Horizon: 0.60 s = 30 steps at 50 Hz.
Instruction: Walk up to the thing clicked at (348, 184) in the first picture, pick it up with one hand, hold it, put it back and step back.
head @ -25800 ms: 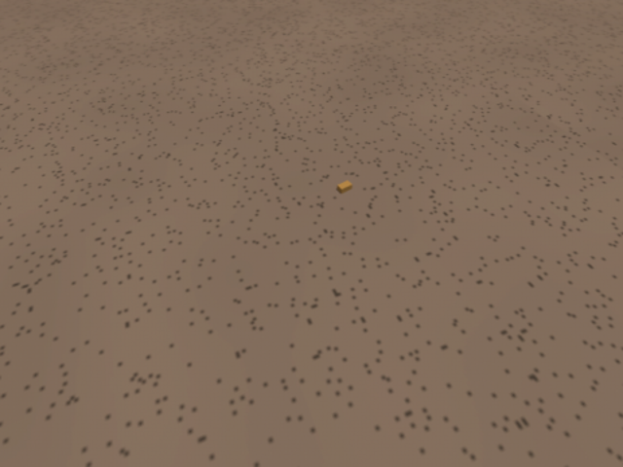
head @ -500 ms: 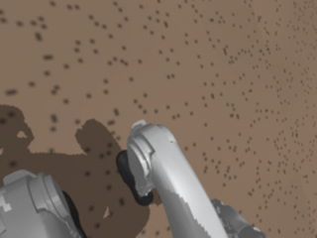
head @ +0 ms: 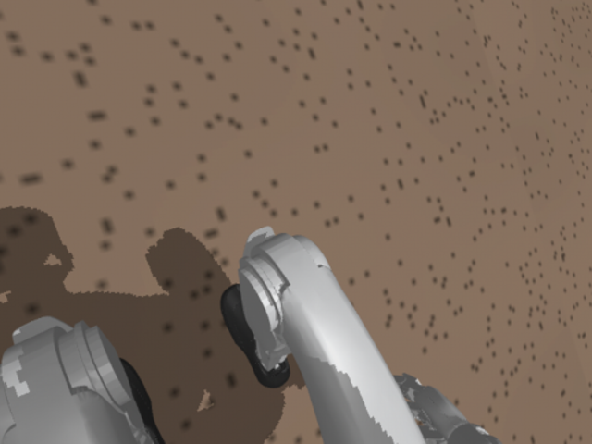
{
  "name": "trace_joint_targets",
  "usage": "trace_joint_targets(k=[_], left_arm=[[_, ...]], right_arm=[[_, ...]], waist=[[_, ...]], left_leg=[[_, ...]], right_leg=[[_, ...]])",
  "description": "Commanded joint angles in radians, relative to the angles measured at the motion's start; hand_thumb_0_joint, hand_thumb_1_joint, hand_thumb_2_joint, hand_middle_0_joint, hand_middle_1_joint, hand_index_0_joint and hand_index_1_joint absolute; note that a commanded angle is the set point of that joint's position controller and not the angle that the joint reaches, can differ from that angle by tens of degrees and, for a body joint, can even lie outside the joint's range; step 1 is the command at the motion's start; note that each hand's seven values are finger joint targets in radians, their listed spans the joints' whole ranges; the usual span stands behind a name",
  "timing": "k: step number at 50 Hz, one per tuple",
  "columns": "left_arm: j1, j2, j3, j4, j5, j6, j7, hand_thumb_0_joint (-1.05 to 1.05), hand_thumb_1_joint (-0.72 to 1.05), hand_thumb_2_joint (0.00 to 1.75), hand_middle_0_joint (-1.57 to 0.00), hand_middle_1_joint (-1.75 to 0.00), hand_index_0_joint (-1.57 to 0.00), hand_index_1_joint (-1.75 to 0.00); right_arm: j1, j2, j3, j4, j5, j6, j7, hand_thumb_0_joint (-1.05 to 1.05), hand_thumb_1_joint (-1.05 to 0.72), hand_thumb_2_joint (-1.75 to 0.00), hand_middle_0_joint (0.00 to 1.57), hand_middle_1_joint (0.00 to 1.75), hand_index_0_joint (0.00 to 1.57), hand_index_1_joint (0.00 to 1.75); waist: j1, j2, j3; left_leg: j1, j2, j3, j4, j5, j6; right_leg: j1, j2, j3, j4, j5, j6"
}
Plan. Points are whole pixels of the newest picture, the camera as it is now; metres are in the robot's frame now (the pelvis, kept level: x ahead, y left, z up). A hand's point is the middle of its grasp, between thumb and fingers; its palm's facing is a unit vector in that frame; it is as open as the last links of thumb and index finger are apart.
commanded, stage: rest palm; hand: left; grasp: from above
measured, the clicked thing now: out of the picture +0.54 +0.32 -0.31
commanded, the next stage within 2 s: none
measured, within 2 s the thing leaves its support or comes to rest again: neither
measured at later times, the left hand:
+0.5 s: hand out of the picture +0.53 +0.31 -0.25, palm faces -0.40 -0.16 -0.90, open 10.6 cm
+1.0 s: hand out of the picture +0.52 +0.31 -0.27, palm faces -0.43 -0.16 -0.89, open 11.0 cm
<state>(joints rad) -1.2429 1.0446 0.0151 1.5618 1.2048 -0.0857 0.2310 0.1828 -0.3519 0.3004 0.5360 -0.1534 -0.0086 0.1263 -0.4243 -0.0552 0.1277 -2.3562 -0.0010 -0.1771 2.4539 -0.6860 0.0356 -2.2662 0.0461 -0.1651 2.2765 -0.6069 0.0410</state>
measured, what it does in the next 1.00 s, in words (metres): stands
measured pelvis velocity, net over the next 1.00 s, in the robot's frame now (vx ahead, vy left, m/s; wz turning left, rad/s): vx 0.00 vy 0.00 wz -0.06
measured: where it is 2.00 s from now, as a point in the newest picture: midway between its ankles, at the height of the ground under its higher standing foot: (206, 392)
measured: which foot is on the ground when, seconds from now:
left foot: down 0.00-1.00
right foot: down 0.00-1.00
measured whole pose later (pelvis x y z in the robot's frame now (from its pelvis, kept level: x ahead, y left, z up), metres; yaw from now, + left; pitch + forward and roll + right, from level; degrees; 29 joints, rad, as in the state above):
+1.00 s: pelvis +0.00 +0.00 -0.01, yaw -3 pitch +30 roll -17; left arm -1.26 1.17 0.03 1.69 1.23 -0.15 0.48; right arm 0.15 -0.36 0.43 0.55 -0.21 -0.13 0.14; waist -0.49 -0.17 0.23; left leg -2.35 0.01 -0.23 2.50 -0.71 0.04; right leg -2.25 0.07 -0.21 2.28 -0.60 0.06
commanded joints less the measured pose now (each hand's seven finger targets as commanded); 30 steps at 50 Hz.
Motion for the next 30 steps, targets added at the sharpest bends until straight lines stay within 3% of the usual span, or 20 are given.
trace_joint_targets(k=[1,2,3,7,8,13,14,17,18,19,20,21,22,23,24,25,30], left_arm=[[-0.284,0.195,-0.003,-0.153,-0.006,-0.083,0.045,0.00,0.06,0.50,-0.58,-0.49,-0.58,-0.49],[-0.326,0.238,0.011,-0.217,0.010,-0.105,0.065,0.00,0.04,0.52,-0.58,-0.48,-0.57,-0.49],[-0.305,0.260,0.022,-0.177,0.029,-0.112,0.088,0.00,0.03,0.52,-0.57,-0.49,-0.56,-0.49],[-0.318,0.272,0.048,-0.163,0.054,-0.135,0.194,0.00,0.02,0.54,-0.57,-0.45,-0.55,-0.47],[-0.334,0.283,0.049,-0.180,0.060,-0.130,0.215,0.00,0.01,0.54,-0.56,-0.46,-0.55,-0.47],[-0.344,0.260,0.048,-0.093,0.062,-0.076,0.289,0.00,0.03,0.54,-0.60,-0.41,-0.57,-0.44],[-0.325,0.243,0.037,-0.068,0.053,-0.062,0.288,0.00,0.04,0.52,-0.59,-0.41,-0.57,-0.43],[-0.320,0.277,0.052,-0.038,0.038,-0.032,0.293,0.00,0.06,0.49,-0.61,-0.41,-0.59,-0.43],[-0.316,0.256,0.030,-0.039,0.028,-0.026,0.285,0.00,0.06,0.49,-0.61,-0.42,-0.59,-0.43],[-0.315,0.273,0.051,-0.047,0.025,-0.018,0.280,0.00,0.06,0.49,-0.59,-0.44,-0.58,-0.45],[-0.307,0.261,0.032,-0.016,0.013,-0.014,0.274,0.00,0.06,0.48,-0.58,-0.46,-0.58,-0.46],[-0.286,0.274,0.042,-0.016,0.009,-0.008,0.265,0.00,0.05,0.50,-0.58,-0.46,-0.57,-0.47],[-0.300,0.316,0.071,-0.042,0.011,-0.010,0.262,0.00,0.05,0.49,-0.58,-0.47,-0.57,-0.47],[-0.277,0.292,0.060,-0.017,0.010,-0.008,0.248,0.00,0.04,0.50,-0.57,-0.48,-0.57,-0.48],[-0.270,0.316,0.075,-0.026,0.011,-0.008,0.240,0.00,0.04,0.50,-0.57,-0.49,-0.56,-0.49],[-0.270,0.293,0.057,-0.024,0.009,-0.010,0.234,0.00,0.03,0.51,-0.56,-0.49,-0.56,-0.50],[-0.268,0.317,0.060,-0.029,0.017,-0.037,0.222,0.00,0.00,0.54,-0.54,-0.51,-0.53,-0.52]], right_arm=[[0.217,-0.319,-0.065,0.017,-0.009,0.003,-0.029,0.00,-0.88,-0.90,0.20,0.30,0.20,0.30],[0.219,-0.327,-0.068,0.022,-0.011,-0.003,-0.031,0.00,-0.89,-0.90,0.20,0.30,0.20,0.30],[0.215,-0.324,-0.063,0.022,-0.016,-0.009,-0.032,0.00,-0.89,-0.90,0.20,0.30,0.20,0.30],[0.208,-0.329,-0.054,0.029,-0.031,-0.039,-0.032,0.00,-0.88,-0.90,0.20,0.30,0.20,0.30],[0.210,-0.315,-0.048,0.034,-0.034,-0.047,-0.030,0.00,-0.88,-0.90,0.20,0.30,0.20,0.30],[0.202,-0.326,-0.047,0.055,-0.041,-0.091,-0.020,0.00,-0.89,-0.90,0.20,0.30,0.20,0.30],[0.206,-0.328,-0.046,0.056,-0.043,-0.099,-0.013,0.00,-0.89,-0.90,0.20,0.30,0.20,0.30],[0.208,-0.327,-0.037,0.072,-0.044,-0.112,-0.006,0.00,-0.89,-0.90,0.20,0.30,0.20,0.30],[0.201,-0.326,-0.034,0.066,-0.043,-0.116,-0.002,0.00,-0.89,-0.90,0.20,0.30,0.20,0.30],[0.213,-0.333,-0.034,0.080,-0.044,-0.120,0.003,0.00,-0.89,-0.90,0.20,0.30,0.20,0.30],[0.201,-0.333,-0.030,0.065,-0.041,-0.122,0.004,0.00,-0.89,-0.90,0.20,0.30,0.20,0.30],[0.206,-0.336,-0.027,0.078,-0.040,-0.122,0.005,0.00,-0.89,-0.90,0.20,0.30,0.20,0.30],[0.221,-0.342,-0.028,0.083,-0.039,-0.118,0.005,0.00,-0.89,-0.90,0.20,0.30,0.20,0.30],[0.215,-0.346,-0.023,0.075,-0.040,-0.118,0.007,0.00,-0.89,-0.90,0.20,0.30,0.20,0.30],[0.219,-0.336,-0.013,0.080,-0.042,-0.114,0.011,0.00,-0.89,-0.90,0.20,0.30,0.20,0.30],[0.212,-0.351,-0.021,0.065,-0.042,-0.111,0.010,0.00,-0.89,-0.90,0.20,0.30,0.20,0.30],[0.202,-0.356,0.001,0.056,-0.045,-0.098,0.008,0.00,-0.89,-0.90,0.20,0.30,0.20,0.30]], waist=[[-0.066,0.394,-0.627],[-0.053,0.451,-0.645],[-0.046,0.477,-0.645],[-0.065,0.545,-0.651],[-0.061,0.568,-0.686],[-0.089,0.577,-0.641],[-0.099,0.555,-0.624],[-0.101,0.538,-0.632],[-0.102,0.527,-0.624],[-0.104,0.542,-0.630],[-0.106,0.509,-0.621],[-0.111,0.504,-0.626],[-0.106,0.529,-0.645],[-0.108,0.513,-0.611],[-0.110,0.525,-0.619],[-0.112,0.513,-0.608],[-0.120,0.532,-0.578]], left_leg=[[0.448,0.018,0.033,-0.229,0.181,-0.017],[0.493,0.019,0.033,-0.228,0.204,-0.024],[0.516,0.021,0.035,-0.226,0.212,-0.027],[0.577,0.029,0.025,-0.221,0.235,-0.031],[0.597,0.033,0.029,-0.222,0.250,-0.027],[0.572,0.040,0.020,-0.214,0.249,-0.025],[0.566,0.040,0.019,-0.218,0.241,-0.024],[0.531,0.044,0.026,-0.206,0.252,-0.019],[0.518,0.044,0.028,-0.201,0.258,-0.016],[0.532,0.047,0.023,-0.194,0.286,-0.019],[0.500,0.045,0.021,-0.199,0.269,-0.016],[0.514,0.048,0.020,-0.191,0.285,-0.013],[0.523,0.050,0.016,-0.192,0.301,-0.018],[0.511,0.048,0.014,-0.184,0.312,-0.020],[0.509,0.050,0.013,-0.194,0.312,-0.021],[0.509,0.049,0.011,-0.188,0.309,-0.020],[0.533,0.057,-0.016,-0.199,0.294,-0.035]], right_leg=[[0.428,0.034,-0.079,-0.199,0.153,-0.084],[0.412,0.033,-0.080,-0.188,0.173,-0.086],[0.410,0.032,-0.082,-0.182,0.176,-0.088],[0.378,0.032,-0.091,-0.162,0.207,-0.083],[0.413,0.036,-0.087,-0.160,0.226,-0.077],[0.366,0.034,-0.090,-0.151,0.247,-0.071],[0.373,0.033,-0.089,-0.152,0.243,-0.070],[0.426,0.035,-0.084,-0.160,0.265,-0.063],[0.441,0.038,-0.080,-0.163,0.271,-0.061],[0.429,0.033,-0.081,-0.158,0.288,-0.061],[0.446,0.040,-0.085,-0.162,0.274,-0.063],[0.453,0.038,-0.082,-0.163,0.288,-0.058],[0.465,0.036,-0.084,-0.163,0.296,-0.060],[0.441,0.031,-0.085,-0.158,0.295,-0.065],[0.465,0.034,-0.087,-0.157,0.293,-0.065],[0.452,0.037,-0.089,-0.161,0.290,-0.066],[0.410,0.035,-0.109,-0.157,0.257,-0.073]])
